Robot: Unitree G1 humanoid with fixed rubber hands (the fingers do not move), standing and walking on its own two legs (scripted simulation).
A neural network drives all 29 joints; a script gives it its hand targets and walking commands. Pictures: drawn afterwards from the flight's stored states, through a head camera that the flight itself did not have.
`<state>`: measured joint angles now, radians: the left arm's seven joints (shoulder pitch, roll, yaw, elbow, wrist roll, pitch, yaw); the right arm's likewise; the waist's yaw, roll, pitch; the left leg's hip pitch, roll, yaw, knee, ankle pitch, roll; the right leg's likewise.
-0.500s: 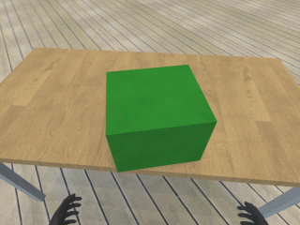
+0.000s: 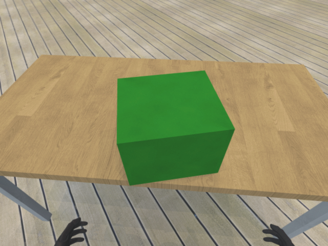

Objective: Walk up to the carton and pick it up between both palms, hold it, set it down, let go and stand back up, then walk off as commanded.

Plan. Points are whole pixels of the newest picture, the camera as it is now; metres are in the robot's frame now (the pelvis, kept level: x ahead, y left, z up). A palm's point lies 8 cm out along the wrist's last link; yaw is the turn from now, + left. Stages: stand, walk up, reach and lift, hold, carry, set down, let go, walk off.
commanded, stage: stand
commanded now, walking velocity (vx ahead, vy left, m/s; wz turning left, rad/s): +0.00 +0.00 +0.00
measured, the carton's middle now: (168, 126) +0.44 +0.01 +0.02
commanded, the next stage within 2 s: walk up in 0.72 s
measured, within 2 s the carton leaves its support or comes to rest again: neither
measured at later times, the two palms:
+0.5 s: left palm out of the picture +0.12 +0.27 -0.09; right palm out of the picture +0.10 -0.28 -0.10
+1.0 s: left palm out of the picture +0.10 +0.28 -0.09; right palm out of the picture +0.08 -0.28 -0.10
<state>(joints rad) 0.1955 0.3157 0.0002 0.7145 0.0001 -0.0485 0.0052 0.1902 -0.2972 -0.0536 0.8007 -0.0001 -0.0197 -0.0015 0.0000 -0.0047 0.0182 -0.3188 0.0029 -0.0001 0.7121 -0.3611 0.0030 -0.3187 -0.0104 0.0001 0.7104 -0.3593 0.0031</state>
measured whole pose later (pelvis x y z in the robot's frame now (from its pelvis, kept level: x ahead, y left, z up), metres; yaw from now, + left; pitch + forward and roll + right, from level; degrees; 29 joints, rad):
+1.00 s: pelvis -0.02 +0.00 +0.01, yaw +0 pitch -2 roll +0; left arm 0.18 0.33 0.00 0.83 0.00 -0.05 0.01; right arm 0.17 -0.31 -0.05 0.92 0.00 -0.02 0.01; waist 0.00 -0.01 0.02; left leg -0.32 0.00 0.00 0.66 -0.31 0.00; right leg -0.32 -0.01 0.00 0.65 -0.31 0.00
